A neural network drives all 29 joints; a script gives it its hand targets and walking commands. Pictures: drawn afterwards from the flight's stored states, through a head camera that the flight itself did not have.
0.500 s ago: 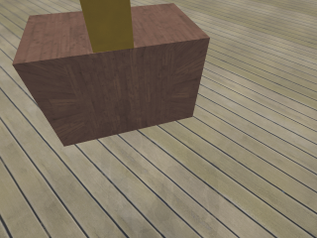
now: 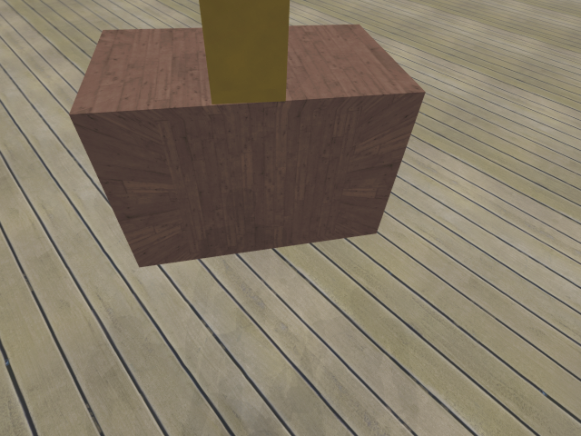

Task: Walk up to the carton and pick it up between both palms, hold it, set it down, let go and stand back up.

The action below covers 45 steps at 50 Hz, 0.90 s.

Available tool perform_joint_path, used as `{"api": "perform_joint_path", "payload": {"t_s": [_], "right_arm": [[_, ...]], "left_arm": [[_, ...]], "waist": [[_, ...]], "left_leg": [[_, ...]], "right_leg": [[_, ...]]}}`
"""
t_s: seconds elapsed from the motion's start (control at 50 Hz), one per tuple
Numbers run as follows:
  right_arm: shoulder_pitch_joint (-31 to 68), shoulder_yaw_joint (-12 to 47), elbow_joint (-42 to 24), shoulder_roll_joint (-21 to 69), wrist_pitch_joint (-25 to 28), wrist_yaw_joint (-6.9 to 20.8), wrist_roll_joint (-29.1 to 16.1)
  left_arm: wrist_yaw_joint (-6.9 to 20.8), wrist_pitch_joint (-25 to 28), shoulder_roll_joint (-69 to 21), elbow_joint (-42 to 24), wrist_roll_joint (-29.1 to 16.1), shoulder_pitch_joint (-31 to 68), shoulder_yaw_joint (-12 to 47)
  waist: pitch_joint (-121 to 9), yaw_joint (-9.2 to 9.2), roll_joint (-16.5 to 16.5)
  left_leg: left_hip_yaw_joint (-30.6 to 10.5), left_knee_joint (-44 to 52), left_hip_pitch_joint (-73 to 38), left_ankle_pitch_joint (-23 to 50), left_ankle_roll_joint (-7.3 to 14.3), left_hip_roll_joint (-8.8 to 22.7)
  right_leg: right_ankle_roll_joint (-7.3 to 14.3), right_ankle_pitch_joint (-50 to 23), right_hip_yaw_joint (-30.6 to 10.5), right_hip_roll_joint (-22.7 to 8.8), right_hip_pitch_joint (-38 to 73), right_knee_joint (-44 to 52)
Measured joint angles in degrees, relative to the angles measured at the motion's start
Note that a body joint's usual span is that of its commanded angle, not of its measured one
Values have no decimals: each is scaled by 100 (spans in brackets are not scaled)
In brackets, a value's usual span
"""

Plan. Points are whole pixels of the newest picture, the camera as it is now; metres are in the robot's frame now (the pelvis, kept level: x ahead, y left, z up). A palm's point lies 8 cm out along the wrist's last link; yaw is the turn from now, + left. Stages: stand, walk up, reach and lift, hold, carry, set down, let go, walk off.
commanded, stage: walk up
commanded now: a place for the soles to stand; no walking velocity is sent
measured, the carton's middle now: (244, 38) +1.11 +0.15 +0.09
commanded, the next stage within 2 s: none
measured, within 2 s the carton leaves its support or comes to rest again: neither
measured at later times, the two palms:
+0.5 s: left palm (133, 363) +0.27 +0.27 -0.13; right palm out of the picture +0.10 -0.21 -0.14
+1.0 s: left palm (150, 354) +0.29 +0.25 -0.15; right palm (362, 232) +0.57 -0.16 -0.13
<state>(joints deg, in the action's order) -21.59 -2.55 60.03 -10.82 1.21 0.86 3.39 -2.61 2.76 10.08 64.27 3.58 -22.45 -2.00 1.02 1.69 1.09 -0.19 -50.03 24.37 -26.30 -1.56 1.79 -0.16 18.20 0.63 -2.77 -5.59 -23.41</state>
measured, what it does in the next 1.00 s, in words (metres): walks ahead: left foot, then right foot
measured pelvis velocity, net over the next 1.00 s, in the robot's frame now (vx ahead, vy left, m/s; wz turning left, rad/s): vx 0.43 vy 0.04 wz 0.17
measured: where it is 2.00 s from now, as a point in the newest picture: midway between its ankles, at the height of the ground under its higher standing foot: (265, 332)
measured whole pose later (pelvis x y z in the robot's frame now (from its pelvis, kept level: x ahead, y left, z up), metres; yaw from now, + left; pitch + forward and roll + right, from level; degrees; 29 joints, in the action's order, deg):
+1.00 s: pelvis +0.43 +0.04 -0.02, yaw +10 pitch -3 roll -1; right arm -13.1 0.4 47.2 -11.3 2.7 2.0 3.6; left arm 0.5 3.6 12.2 55.9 3.3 -31.7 0.5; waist 4.2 3.6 0.4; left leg 3.1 -35.9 24.7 -9.2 1.5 1.7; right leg -1.2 26.1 7.1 -2.7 -1.1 -30.6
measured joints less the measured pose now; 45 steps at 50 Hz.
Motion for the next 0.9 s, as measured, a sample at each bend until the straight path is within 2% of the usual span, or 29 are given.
{"api": "perform_joint_path", "payload": {"t_s": [0.04, 0.06, 0.1, 0.12, 0.16, 0.18, 0.22, 0.28, 0.36, 0.42, 0.5, 0.54, 0.58, 0.62, 0.66, 0.78, 0.84, 0.9], "right_arm": [[-35, -40, -217, -99, 91, 28, -25], [-98, -65, -320, -149, 146, 22, -42], [-313, -148, -510, -278, 237, -35, -73], [-366, -174, -528, -257, 227, -87, -101], [-503, -108, -451, -107, 121, -181, -209], [-591, -53, -395, -22, 70, -203, -244], [-755, 51, -315, 122, 30, -205, -231], [-978, 161, -245, 287, 139, -172, -170], [-1187, 218, -155, 354, 276, -124, -149], [-1214, 220, -125, 300, 334, -95, -145], [-1148, 208, -135, 109, 343, -64, -90], [-1150, 221, -161, 9, 313, -49, -70], [-959, 247, -214, -107, 192, -59, -114], [-747, 250, -360, -227, 89, -77, -139], [-511, 229, -517, -335, 79, -77, -120], [126, 157, -977, -488, 115, 16, -18], [428, 176, -1085, -418, 56, 59, -2], [698, 227, -1148, -263, 40, 105, -1]], "left_arm": [[45, -53, 155, 70, 38, -78, -20], [78, -97, 226, 95, 64, -93, -26], [156, -190, 327, 61, 108, -79, 12], [194, -245, 398, -1, 108, -15, 44], [265, -332, 530, -212, 30, 130, 86], [294, -333, 573, -337, -6, 218, 105], [340, -253, 608, -574, -37, 403, 146], [413, -135, 614, -855, -42, 621, 176], [459, -122, 550, -1123, -48, 786, 218], [464, -140, 487, -1225, -63, 860, 251], [437, -76, 380, -1354, -66, 895, 248], [387, 36, 352, -1475, -21, 863, 208], [306, 92, 251, -1550, -29, 852, 150], [232, 40, 169, -1538, -170, 712, 153], [199, 21, 132, -1475, -221, 522, 181], [241, 177, 66, -1164, -139, -185, 183], [253, 189, 66, -1009, -122, -501, 185], [279, 179, 100, -890, -84, -698, 205]], "waist": [[20, -69, 98], [20, -116, 124], [8, -210, 72], [72, -250, 137], [147, -318, 240], [155, -336, 238], [166, -350, 174], [120, -413, 101], [35, -488, 2], [35, -534, -32], [112, -565, -135], [141, -517, -200], [287, -382, -314], [325, -297, -303], [334, -234, -261], [289, -12, -242], [279, 47, -225], [331, 97, -187]], "left_leg": [[49, 504, -101, 329, 14, 119], [99, 830, -243, 532, 35, 145], [91, 1162, -424, 783, 97, 66], [129, 830, -317, 819, 152, -42], [165, 533, -359, 598, 235, -192], [120, 601, -472, 490, 184, -225], [52, 962, -769, 601, 230, -224], [-51, 1638, -1242, 764, 248, -227], [-208, 2240, -1752, 789, 245, -218], [-274, 2442, -2077, 634, 170, -189], [-323, 2281, -2399, 136, -7, -40], [-390, 1621, -2293, -364, 28, 63], [-525, 54, -1775, -516, 172, 64], [-452, -1292, -1152, -346, 200, -77], [-249, -1831, -595, -36, 205, -115], [-53, -1212, 515, 746, 102, 50], [17, -473, 730, 1226, 59, 172], [103, 403, 683, 1610, 111, 215]], "right_leg": [[-66, 84, 77, -155, 77, -165], [-54, 347, 114, -229, 45, -450], [145, 1305, 113, -318, -289, -1542], [198, 1606, -63, -314, -586, -2350], [188, 1622, -278, -128, -1163, -3672], [153, 1490, -226, -35, -1439, -4091], [67, 1145, -23, 67, -1906, -4323], [-30, 542, 130, 55, -2387, -3866], [-101, -354, 120, -33, -2695, -3120], [-117, -808, 117, -99, -2656, -2397], [-17, -977, 278, -38, -2203, -1390], [79, -851, 378, 77, -1874, -1123], [202, -491, 477, 207, -1920, -1655], [251, -364, 501, 221, -1679, -1636], [244, -221, 482, 204, -1276, -1217], [209, -387, 550, 220, -410, -337], [168, -232, 571, 233, -86, -164], [94, 17, 623, 214, 197, -156]]}}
